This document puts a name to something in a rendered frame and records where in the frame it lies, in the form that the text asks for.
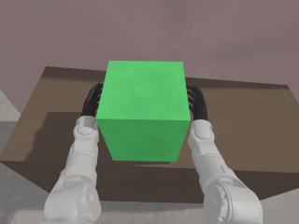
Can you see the robot right upper arm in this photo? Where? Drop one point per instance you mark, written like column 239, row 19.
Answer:
column 227, row 204

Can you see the pedestal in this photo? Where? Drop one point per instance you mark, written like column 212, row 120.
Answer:
column 255, row 126

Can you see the right robot forearm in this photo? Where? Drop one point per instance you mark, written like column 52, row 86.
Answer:
column 207, row 160

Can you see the left robot forearm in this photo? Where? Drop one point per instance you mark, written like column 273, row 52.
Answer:
column 82, row 158

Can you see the right robot hand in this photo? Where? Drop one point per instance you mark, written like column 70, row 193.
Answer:
column 198, row 102

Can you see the left robot hand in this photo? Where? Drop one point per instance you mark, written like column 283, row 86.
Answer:
column 90, row 104

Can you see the robot left upper arm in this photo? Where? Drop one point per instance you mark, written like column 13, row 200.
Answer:
column 76, row 204

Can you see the carton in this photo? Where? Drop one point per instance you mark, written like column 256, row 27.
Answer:
column 143, row 113

